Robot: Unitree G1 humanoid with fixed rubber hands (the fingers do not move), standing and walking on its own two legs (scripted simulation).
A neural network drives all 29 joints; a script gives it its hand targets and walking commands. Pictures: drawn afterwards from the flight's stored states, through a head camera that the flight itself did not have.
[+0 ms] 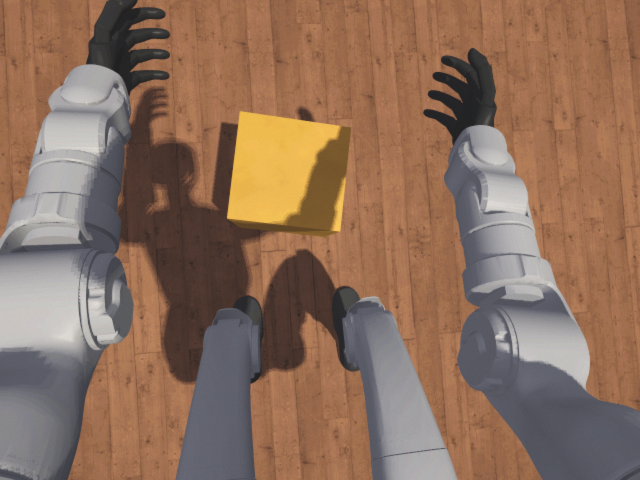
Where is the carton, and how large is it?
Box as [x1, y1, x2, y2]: [227, 111, 350, 236]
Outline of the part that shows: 240,111 227,218 241,227 325,236 339,231 350,127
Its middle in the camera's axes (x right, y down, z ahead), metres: -0.07 -0.12 +0.85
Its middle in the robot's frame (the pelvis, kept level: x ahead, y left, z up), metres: +0.49 -0.01 -0.51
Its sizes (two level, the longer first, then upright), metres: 0.210 0.200 0.250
